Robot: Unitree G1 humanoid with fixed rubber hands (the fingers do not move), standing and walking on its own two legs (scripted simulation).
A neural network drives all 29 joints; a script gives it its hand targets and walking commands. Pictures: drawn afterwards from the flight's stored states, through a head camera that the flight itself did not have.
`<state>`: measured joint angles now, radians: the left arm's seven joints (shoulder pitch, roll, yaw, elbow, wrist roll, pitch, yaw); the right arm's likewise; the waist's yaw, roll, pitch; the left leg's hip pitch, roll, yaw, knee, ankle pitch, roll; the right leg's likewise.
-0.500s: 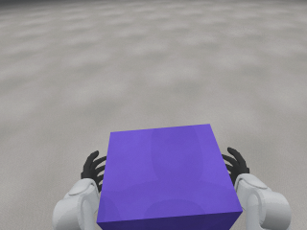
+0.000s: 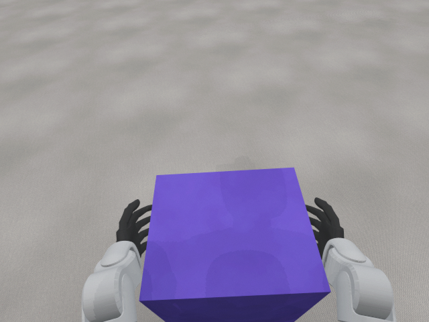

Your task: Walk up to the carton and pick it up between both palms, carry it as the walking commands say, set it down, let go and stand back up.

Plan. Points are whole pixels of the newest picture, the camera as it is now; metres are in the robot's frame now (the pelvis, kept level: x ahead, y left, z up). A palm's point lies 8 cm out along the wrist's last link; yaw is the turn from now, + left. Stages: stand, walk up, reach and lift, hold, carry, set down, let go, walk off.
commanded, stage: carry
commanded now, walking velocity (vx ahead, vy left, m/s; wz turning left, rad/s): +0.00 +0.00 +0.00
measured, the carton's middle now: (229, 253) +0.25 +0.00 -0.01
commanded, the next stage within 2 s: hold in 0.58 s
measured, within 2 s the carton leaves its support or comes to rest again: neither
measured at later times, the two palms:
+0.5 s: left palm (134, 245) +0.25 +0.17 +0.04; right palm (326, 246) +0.24 -0.17 +0.04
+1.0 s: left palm (144, 174) +0.38 +0.17 +0.08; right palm (315, 181) +0.35 -0.17 +0.08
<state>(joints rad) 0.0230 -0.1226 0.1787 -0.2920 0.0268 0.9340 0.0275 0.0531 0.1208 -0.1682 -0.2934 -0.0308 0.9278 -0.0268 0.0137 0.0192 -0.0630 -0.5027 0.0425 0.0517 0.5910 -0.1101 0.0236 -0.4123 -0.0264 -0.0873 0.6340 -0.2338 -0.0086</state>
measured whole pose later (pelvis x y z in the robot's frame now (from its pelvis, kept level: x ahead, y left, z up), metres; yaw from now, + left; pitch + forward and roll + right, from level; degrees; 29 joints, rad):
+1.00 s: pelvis +0.06 +0.04 +0.02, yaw -7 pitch -6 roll +0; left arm -0.41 -0.16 0.38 0.33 0.28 0.75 0.01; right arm -0.43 0.03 -0.35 0.46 -0.26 0.69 0.14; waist 0.02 -0.02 -0.03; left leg -0.19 -0.09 -0.01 0.44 -0.15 0.08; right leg -0.14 0.02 0.16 0.48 -0.25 -0.01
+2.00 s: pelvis +0.08 +0.00 +0.02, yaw -4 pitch +4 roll +0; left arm -0.26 -0.11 0.34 0.45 0.25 0.46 -0.04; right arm -0.22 0.12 -0.32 0.46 -0.24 0.48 0.03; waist 0.01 0.00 -0.05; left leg -0.38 -0.07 -0.10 0.52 -0.21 0.02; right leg -0.30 0.06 0.10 0.52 -0.28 -0.01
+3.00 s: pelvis +0.05 -0.01 -0.11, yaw -5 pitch +37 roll -1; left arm -0.53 -0.07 0.40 0.59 0.14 0.20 0.02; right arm -0.53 0.01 -0.33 0.64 -0.10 0.24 -0.01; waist 0.02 0.01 -0.25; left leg -1.45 -0.09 -0.09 1.19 -0.38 -0.01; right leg -1.39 0.11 0.06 1.23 -0.48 -0.01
